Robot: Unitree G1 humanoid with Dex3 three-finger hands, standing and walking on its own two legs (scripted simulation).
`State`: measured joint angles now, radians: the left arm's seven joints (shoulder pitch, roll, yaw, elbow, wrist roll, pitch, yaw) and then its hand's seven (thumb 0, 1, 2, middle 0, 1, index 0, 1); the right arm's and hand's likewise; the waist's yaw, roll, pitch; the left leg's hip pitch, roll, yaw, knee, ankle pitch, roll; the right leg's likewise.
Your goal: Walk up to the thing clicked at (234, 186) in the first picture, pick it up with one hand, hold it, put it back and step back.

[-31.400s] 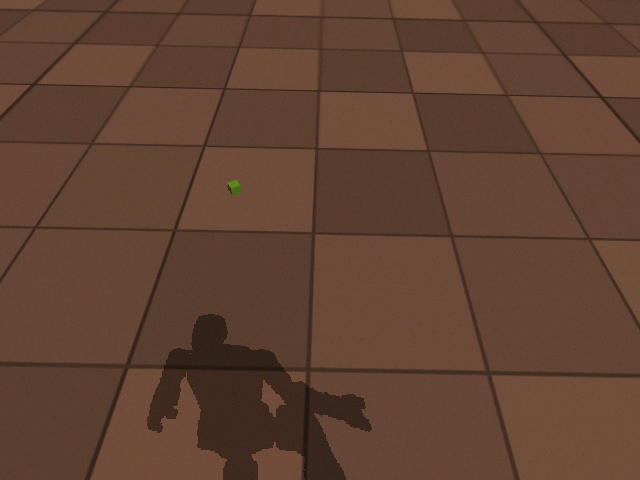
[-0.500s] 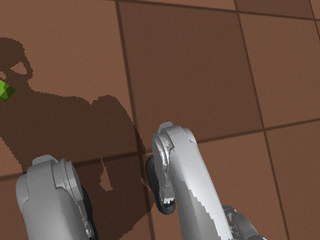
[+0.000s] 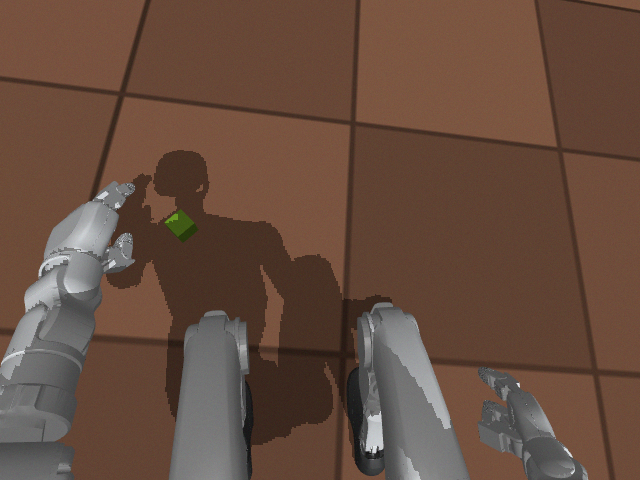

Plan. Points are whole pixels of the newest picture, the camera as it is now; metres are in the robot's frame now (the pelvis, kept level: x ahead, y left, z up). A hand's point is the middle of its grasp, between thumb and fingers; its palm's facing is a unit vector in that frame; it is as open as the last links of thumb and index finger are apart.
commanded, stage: home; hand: left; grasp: from above
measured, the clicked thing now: (181, 226) +0.55 +0.27 -0.44
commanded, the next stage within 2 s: none
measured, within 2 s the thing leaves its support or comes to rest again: neither
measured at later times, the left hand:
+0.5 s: hand (72, 326) +0.27 +0.20 +0.10, palm faces +0.08 -0.96 -0.29, open 7.4 cm
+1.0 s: hand out of the picture +0.22 +0.20 +0.21, palm faces +0.17 -0.97 -0.19, open 7.4 cm
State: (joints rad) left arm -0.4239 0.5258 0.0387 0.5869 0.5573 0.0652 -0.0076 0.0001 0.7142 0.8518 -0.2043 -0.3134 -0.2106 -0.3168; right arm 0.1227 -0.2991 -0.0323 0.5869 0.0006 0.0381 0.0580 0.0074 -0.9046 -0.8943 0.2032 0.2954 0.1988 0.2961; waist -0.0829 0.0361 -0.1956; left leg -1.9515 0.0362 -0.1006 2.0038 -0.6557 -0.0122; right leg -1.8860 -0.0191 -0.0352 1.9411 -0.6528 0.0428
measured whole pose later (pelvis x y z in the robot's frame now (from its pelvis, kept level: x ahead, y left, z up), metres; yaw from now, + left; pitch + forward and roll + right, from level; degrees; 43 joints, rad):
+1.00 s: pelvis +0.08 +0.00 +0.26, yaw +6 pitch +10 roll -3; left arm 0.51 0.22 0.04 -0.13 -0.06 0.47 0.02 0.01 0.90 0.90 -0.20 -0.30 -0.20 -0.30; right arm 0.27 -0.22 0.03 0.52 0.01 -0.23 -0.19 0.01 -0.90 -0.89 0.21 0.30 0.20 0.30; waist -0.03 0.04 -0.18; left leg -0.70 0.04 -0.06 1.01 -0.49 -0.02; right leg -0.64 -0.03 -0.06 0.94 -0.48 0.03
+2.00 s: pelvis +0.08 +0.00 +0.26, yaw +5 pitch +10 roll -2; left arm 0.50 0.22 0.04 -0.12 -0.06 0.45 0.01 0.01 0.90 0.90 -0.20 -0.29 -0.20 -0.30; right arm 0.28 -0.22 0.02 0.56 0.00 -0.25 -0.18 0.02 -0.90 -0.89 0.21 0.30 0.20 0.30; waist -0.03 0.04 -0.17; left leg -0.69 0.04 -0.05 1.01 -0.49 -0.02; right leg -0.63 -0.03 -0.06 0.95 -0.49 0.03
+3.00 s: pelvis +0.07 +0.00 +0.26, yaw +5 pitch +5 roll -1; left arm 0.33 0.26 0.01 0.19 0.02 0.22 0.03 0.01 0.90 0.90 -0.20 -0.29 -0.21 -0.30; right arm 0.21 -0.24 0.01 0.68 -0.09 -0.14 -0.10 0.01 -0.90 -0.89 0.21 0.30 0.20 0.30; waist 0.01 0.01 -0.05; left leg -0.58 0.03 -0.02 0.96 -0.46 -0.01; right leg -0.54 -0.05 -0.03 0.93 -0.47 0.03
